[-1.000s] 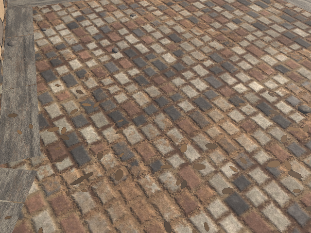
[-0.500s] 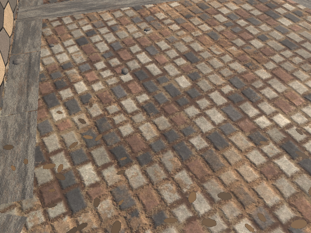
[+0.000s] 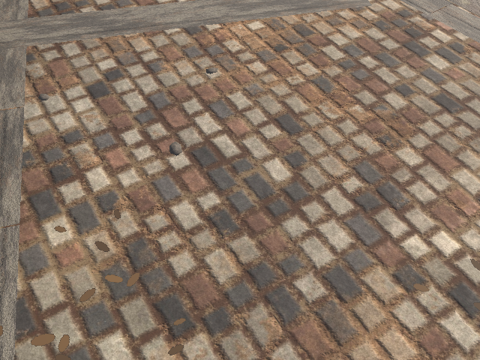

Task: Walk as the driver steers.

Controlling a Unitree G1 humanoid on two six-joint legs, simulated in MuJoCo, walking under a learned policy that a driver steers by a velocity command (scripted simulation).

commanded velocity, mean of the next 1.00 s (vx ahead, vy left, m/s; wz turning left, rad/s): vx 0.38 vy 0.00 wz -0.22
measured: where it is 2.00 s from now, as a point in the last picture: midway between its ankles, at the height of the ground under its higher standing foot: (290, 341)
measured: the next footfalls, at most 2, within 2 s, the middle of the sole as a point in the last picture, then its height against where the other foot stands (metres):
right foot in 0.44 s outside the picture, level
left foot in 0.88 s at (259, 299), level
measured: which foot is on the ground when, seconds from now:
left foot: down 0.00-0.44, up 0.46-0.86, down 0.88-1.00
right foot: up 0.00-0.42, down 0.44-0.90, up 0.92-1.00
